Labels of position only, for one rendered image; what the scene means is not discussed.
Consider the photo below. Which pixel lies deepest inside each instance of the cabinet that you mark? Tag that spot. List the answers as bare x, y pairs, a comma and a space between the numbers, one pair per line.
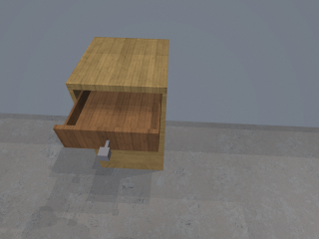
130, 65

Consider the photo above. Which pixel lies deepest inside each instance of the handle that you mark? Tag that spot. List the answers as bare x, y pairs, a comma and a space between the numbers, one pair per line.
104, 153

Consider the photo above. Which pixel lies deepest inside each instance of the drawer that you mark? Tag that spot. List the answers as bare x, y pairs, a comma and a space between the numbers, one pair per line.
129, 120

